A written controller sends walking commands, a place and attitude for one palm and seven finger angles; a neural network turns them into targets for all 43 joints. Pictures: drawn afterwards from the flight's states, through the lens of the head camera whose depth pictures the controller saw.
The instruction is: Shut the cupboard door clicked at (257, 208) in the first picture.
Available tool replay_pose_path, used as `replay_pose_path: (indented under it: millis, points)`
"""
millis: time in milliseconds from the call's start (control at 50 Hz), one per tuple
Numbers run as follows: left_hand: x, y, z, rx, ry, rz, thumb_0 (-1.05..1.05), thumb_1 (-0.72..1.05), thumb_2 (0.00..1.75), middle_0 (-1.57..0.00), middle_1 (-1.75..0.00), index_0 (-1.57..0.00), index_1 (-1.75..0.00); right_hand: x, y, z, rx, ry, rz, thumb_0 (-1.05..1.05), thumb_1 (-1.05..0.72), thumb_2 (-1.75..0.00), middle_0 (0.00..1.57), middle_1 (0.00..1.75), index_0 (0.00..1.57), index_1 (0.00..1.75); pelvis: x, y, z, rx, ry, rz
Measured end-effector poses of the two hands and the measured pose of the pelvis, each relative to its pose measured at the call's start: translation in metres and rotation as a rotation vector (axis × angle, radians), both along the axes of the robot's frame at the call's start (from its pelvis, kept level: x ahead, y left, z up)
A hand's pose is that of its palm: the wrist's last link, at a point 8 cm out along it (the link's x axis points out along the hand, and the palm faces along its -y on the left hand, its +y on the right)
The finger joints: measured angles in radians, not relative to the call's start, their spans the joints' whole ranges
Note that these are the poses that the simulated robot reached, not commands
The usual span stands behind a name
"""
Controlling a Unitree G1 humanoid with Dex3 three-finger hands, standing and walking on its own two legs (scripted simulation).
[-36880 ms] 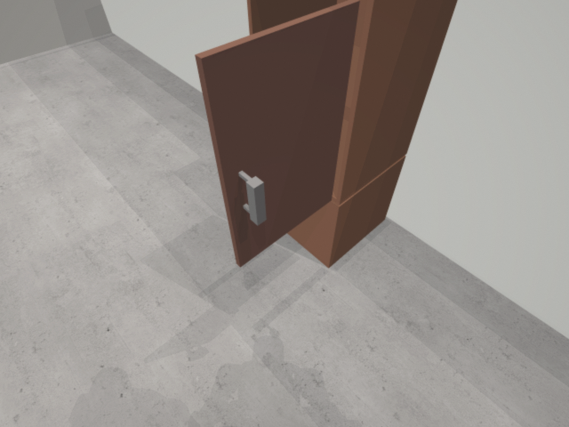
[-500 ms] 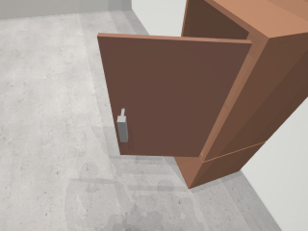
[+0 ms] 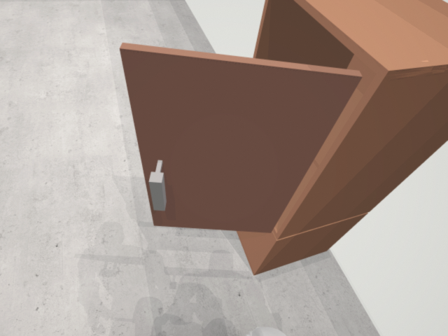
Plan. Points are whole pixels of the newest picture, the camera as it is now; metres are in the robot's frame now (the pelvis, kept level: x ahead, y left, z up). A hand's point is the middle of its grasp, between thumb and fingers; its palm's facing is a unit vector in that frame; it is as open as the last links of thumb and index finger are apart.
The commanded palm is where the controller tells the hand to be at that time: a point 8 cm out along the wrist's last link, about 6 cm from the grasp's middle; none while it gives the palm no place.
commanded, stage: come to a stop and stand still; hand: left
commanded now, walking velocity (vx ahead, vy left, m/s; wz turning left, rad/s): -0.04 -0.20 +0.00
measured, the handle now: (159, 185) +0.43 +0.18 -0.07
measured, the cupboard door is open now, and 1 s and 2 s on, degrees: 70 70 70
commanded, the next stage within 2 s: look again from close up in 1.10 s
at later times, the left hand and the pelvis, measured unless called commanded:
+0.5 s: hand out of the picture +0.04 +0.14 -0.19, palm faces +0.10 -0.97 -0.21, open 7.3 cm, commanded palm none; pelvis -0.01 -0.05 -0.01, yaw +3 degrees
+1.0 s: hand out of the picture -0.06 +0.10 -0.18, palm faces +0.07 -0.99 -0.14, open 7.4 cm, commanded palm none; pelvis -0.03 -0.05 +0.00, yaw +2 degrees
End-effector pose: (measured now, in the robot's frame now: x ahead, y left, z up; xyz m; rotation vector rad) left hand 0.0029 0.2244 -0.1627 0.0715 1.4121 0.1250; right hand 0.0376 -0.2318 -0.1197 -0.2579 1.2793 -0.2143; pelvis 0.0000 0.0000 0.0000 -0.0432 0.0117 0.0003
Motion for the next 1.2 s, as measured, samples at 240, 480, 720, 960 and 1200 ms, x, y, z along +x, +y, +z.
replay_pose_path:
  millis: [240, 480, 720, 960, 1200]
  points:
    - [0.065, -0.046, 0.014, 0.094, -0.194, -0.05, 0.0, 0.91, 0.9, -0.2, -0.29, -0.19, -0.3, -0.035, -0.066, -0.031, 0.074, 0.112, -0.051, 0.01, -0.91, -0.9, 0.2, 0.3, 0.2, 0.3, 0.003, -0.058, -0.013, 0.039, 0.005, 0.03]
    - [0.032, -0.039, 0.011, 0.104, -0.177, 0.015, 0.0, 0.92, 0.9, -0.2, -0.3, -0.2, -0.3, -0.002, -0.058, -0.023, 0.079, 0.01, 0.016, 0.01, -0.91, -0.9, 0.2, 0.3, 0.2, 0.3, -0.011, -0.054, -0.012, 0.046, -0.018, 0.049]
    - [-0.024, -0.037, 0.013, 0.069, -0.057, 0.051, 0.0, 0.91, 0.9, -0.2, -0.29, -0.19, -0.3, -0.006, -0.035, -0.013, 0.077, -0.024, 0.057, 0.01, -0.94, -0.9, 0.2, 0.3, 0.2, 0.3, -0.025, -0.041, -0.001, 0.049, -0.013, 0.049]
    - [-0.069, -0.071, 0.013, 0.016, 0.029, 0.03, 0.0, 0.91, 0.9, -0.2, -0.29, -0.2, -0.3, -0.047, -0.042, -0.02, 0.106, 0.056, 0.01, 0.01, -0.94, -0.9, 0.2, 0.3, 0.2, 0.3, -0.033, -0.049, 0.001, 0.047, -0.029, 0.04]
    - [-0.074, -0.081, 0.012, 0.001, 0.043, 0.04, 0.0, 0.91, 0.9, -0.2, -0.29, -0.2, -0.3, -0.097, -0.026, -0.021, 0.145, 0.195, -0.023, 0.01, -0.91, -0.9, 0.2, 0.3, 0.2, 0.3, -0.035, -0.054, 0.003, 0.047, -0.023, 0.047]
